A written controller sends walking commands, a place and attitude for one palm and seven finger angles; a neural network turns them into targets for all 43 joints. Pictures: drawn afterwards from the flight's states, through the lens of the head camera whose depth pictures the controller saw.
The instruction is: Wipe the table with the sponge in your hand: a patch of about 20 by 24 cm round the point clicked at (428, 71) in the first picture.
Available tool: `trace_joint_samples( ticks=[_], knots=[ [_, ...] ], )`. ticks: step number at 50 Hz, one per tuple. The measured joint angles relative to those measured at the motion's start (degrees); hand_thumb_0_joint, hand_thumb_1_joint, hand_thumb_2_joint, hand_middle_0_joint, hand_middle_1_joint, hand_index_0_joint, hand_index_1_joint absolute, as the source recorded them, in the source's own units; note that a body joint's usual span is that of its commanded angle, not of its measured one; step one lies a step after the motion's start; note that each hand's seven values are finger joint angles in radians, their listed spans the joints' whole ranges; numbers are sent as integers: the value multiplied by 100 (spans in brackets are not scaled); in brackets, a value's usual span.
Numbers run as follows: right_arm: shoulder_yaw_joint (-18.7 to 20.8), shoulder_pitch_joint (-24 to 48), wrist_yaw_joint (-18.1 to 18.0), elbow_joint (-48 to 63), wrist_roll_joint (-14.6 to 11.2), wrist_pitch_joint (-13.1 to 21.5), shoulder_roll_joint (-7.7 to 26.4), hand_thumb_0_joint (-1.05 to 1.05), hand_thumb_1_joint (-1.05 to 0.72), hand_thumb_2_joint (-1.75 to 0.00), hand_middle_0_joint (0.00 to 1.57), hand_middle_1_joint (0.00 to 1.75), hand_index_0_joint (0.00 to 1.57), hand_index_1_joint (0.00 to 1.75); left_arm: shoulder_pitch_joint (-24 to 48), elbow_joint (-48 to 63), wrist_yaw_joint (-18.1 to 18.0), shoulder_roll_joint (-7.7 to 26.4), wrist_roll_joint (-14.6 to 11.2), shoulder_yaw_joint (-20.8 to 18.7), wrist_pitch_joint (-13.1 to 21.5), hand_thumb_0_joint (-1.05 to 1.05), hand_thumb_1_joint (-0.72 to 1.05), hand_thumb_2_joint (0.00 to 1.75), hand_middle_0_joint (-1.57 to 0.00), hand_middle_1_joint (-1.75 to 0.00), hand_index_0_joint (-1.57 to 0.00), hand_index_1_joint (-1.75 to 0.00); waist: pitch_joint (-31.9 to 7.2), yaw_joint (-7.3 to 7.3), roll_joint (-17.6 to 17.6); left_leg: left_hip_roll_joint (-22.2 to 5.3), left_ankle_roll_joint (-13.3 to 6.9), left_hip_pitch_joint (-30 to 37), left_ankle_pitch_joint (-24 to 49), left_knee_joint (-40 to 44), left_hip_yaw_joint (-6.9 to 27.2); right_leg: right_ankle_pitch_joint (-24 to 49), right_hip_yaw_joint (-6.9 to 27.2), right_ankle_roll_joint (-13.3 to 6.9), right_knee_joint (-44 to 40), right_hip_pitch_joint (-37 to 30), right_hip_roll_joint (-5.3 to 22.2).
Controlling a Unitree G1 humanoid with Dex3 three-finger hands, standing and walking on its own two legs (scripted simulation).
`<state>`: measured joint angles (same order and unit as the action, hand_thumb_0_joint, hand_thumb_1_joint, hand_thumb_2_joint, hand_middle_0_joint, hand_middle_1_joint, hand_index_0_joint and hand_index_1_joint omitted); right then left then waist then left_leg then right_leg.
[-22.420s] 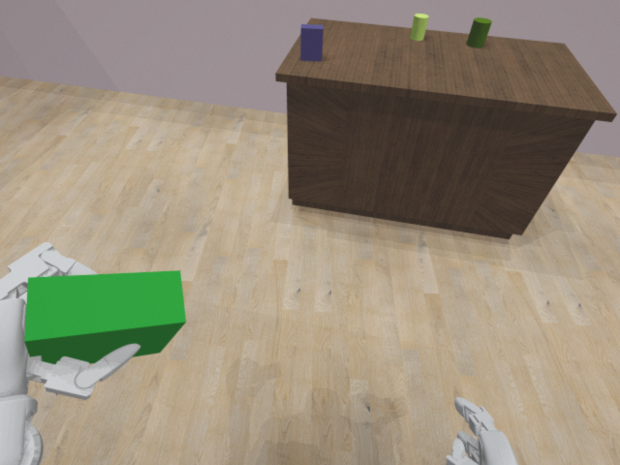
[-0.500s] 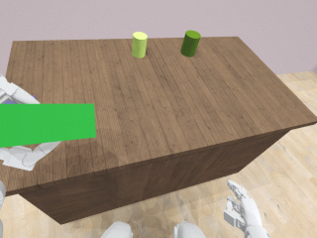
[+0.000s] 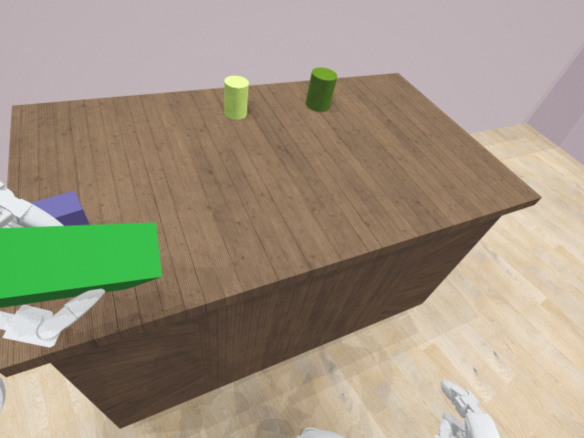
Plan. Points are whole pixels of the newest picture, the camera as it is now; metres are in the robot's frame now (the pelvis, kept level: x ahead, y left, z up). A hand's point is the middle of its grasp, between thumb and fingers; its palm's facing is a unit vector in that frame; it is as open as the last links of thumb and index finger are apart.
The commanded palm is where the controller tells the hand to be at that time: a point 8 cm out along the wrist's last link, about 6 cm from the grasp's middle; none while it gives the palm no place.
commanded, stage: come to a stop and stand still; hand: left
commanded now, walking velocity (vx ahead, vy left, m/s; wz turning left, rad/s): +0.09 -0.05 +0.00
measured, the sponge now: (97, 264) +0.24 +0.23 +0.15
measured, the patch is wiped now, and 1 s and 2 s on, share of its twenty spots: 0.00 0.00 0.00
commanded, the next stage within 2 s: look again from close up in 1.92 s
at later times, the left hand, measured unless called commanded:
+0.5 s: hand (20, 338) +0.15 +0.24 +0.18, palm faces +0.47 -0.83 -0.31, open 9.4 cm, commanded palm +0.10 +0.27 +0.21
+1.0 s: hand out of the picture +0.06 +0.24 +0.20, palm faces +0.52 -0.79 -0.31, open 9.4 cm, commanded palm +0.01 +0.27 +0.21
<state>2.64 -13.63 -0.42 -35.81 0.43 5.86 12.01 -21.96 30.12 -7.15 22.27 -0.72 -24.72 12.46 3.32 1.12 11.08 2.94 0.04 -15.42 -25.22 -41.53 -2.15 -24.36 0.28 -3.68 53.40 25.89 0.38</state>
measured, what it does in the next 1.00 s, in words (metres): walks backwards: left foot, then left foot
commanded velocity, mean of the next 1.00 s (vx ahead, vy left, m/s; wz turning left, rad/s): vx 0.04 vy -0.02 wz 0.00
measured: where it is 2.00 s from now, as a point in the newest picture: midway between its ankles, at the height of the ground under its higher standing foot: outside the picture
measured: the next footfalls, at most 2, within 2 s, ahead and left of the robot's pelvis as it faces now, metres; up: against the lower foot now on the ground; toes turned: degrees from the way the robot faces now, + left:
left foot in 0.42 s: -0.07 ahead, +0.14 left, +0.00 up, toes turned +2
left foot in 0.90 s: -0.15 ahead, +0.13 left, +0.00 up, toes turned +5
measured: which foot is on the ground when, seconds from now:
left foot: down 0.00-0.20, up 0.22-0.40, down 0.42-0.60, up 0.62-0.88, down 0.90-1.00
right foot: down 0.00-0.92, up 0.94-1.00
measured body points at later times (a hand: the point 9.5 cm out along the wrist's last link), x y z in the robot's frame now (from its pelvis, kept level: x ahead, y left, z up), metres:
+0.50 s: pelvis -0.06 -0.01 +0.00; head -0.05 +0.03 +0.44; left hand +0.12 +0.28 +0.20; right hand +0.11 -0.23 -0.07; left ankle -0.11 +0.13 -0.71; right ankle +0.02 -0.07 -0.70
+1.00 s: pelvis -0.14 -0.02 +0.01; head -0.14 +0.00 +0.46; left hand +0.02 +0.28 +0.22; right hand +0.03 -0.25 -0.06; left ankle -0.19 +0.13 -0.71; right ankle -0.05 -0.06 -0.68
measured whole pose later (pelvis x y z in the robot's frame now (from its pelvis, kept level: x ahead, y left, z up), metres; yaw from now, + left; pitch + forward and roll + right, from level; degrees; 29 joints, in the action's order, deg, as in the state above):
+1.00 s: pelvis -0.14 -0.02 +0.01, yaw +3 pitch -4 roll +6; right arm 0.4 -14.9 -2.6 -36.3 0.9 9.3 10.1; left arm -21.7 30.7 -8.9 20.8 -1.3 -21.5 9.1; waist 3.0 2.4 9.6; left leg 3.0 1.9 -7.3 -20.8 -31.7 -3.0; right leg -20.5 0.9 -2.2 53.2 29.7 -1.0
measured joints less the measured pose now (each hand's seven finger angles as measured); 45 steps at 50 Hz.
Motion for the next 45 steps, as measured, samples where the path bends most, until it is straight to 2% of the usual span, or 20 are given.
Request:
trace_joint_samples(
  ticks=[2,4,8,9,12,15,17,19,21,23,25,27,29,30,31,33,36,39,42,45],
  knots=[
    [4,108,12,115,72,104,-81,1,-91,-90,20,30,20,30,61,-14,41,-71,39,90,-19,-1,-44,105,-80,-138,-81,-139,75,-107,-162,-43,-63,67,237,51,22,-216,-36,90,492,91,-209],
    [-30,123,90,236,60,145,-166,1,-91,-90,20,30,19,30,135,-4,145,6,83,171,12,-1,-44,105,-80,-138,-81,-139,107,-262,-425,-110,-67,62,374,156,216,-83,-85,107,409,76,-366],
    [-182,-7,204,502,-34,79,-193,1,-90,-90,20,30,20,30,-76,164,282,339,21,-8,172,-1,-44,105,-80,-138,-81,-139,23,-288,-961,-289,-4,-174,392,2,423,580,-342,35,-1091,-451,-357],
    [-216,-44,213,555,-67,53,-184,1,-90,-90,20,30,20,30,-170,166,308,459,-17,-130,214,-1,-44,105,-80,-138,-81,-139,-23,-252,-1064,-321,-2,-310,289,-215,426,763,-414,-1,-1424,-611,-325],
    [-215,22,170,414,-161,-90,-137,1,-90,-90,20,30,20,30,-139,-127,378,557,-120,-237,236,0,-44,105,-80,-139,-81,-139,105,-283,-1503,-409,-222,-847,-117,-1611,678,705,-756,-120,-1223,-565,-508],
    [-233,-43,191,151,-179,-240,-180,1,-90,-90,20,30,20,30,-2,-403,368,347,-147,-161,59,0,-44,105,-80,-139,-81,-139,-27,-69,-1264,-191,-249,-1304,28,-3037,629,623,-722,-196,-1033,-369,-414],
    [-273,-79,189,94,-130,-277,-179,1,-90,-90,20,30,20,30,-24,-450,293,95,-131,-100,-55,0,-44,105,-80,-139,-81,-139,-137,9,-1040,-206,-284,-1335,171,-3140,578,676,-636,-200,-987,-172,-339],
    [-291,-111,169,99,-69,-223,-157,1,-90,-90,20,30,20,30,-8,-347,205,-100,-88,53,-187,0,-44,105,-80,-139,-81,-139,-190,20,-823,-261,-313,-1114,317,-2571,573,708,-600,-166,-890,48,-236],
    [-292,-113,116,115,-28,-88,-116,1,-90,-90,20,30,20,30,33,-65,117,-191,-56,233,-280,-1,-44,105,-80,-139,-81,-139,-188,30,-611,-299,-299,-583,231,-1370,539,686,-554,-125,-690,289,-132],
    [-264,-10,44,80,15,37,-181,1,-90,-90,20,30,20,30,83,205,27,-130,-31,303,-261,-1,-44,105,-80,-139,-81,-139,-68,70,-208,-146,152,38,-622,-243,305,635,-310,-79,-415,482,66],
    [-254,141,-11,55,56,156,-326,1,-90,-90,20,30,20,30,66,296,-75,-40,-4,222,-199,-1,-44,105,-80,-138,-81,-139,152,182,123,52,177,417,-146,235,-40,323,-22,-9,-81,426,109],
    [-218,123,-39,191,97,281,-344,1,-90,-90,20,30,20,30,73,237,-69,38,7,165,-132,-1,-44,105,-80,-138,-81,-139,170,-24,-190,-77,128,484,108,316,45,-107,-116,63,-88,186,-118],
    [-177,31,27,366,43,283,-271,1,-90,-90,20,30,20,30,206,177,20,207,41,119,-78,-1,-45,105,-80,-138,-81,-139,177,-288,-634,-203,125,327,114,157,330,335,-211,26,-928,-281,-267],
    [-159,19,70,428,-21,244,-203,1,-90,-90,20,30,20,30,292,178,66,297,24,76,-51,-1,-45,105,-80,-138,-81,-139,241,-368,-856,-271,55,156,102,-147,442,1029,-352,-49,-1335,-445,-304],
    [-145,57,97,436,-72,172,-134,1,-90,-90,20,30,20,30,350,181,99,367,-22,30,-17,-1,-44,105,-80,-138,-81,-139,361,-463,-1079,-335,-56,-58,163,-658,572,1242,-524,-131,-1451,-545,-375],
    [-160,118,87,366,-122,6,-81,1,-90,-90,20,30,20,30,206,175,149,519,-176,-125,70,-1,-44,105,-80,-139,-81,-139,417,-544,-1218,-202,-131,-557,123,-1898,674,1143,-631,-239,-1446,-557,-413],
    [-132,27,123,316,-171,-215,-100,1,-90,-90,20,30,20,30,-417,55,222,503,-316,-357,71,0,-44,105,-80,-139,-81,-139,133,-418,-1087,2,-76,-1155,337,-3097,556,1134,-431,-284,-1482,-316,-394],
    [-120,-115,97,222,-102,-288,-61,1,-90,-90,20,30,20,30,-821,-263,212,330,-288,-311,-125,0,-44,105,-80,-139,-80,-139,-152,-320,-962,-56,-55,-1367,609,-3309,452,1302,-321,-274,-1574,-61,-339],
    [-154,-267,-10,52,-15,-152,17,1,-90,-90,20,30,20,30,-657,-400,116,91,-195,-8,-366,0,-44,105,-80,-139,-81,-139,-261,-144,-790,-176,-167,-994,538,-2273,353,1449,-333,-241,-1650,123,-236],
    [-175,-346,-107,-37,49,57,91,1,-90,-90,20,30,20,30,-358,-70,-21,-134,-111,302,-493,-1,-44,105,-80,-139,-81,-139,-263,23,-601,-222,-335,-144,352,-351,285,1512,-375,-202,-1516,359,-152]
  ],
)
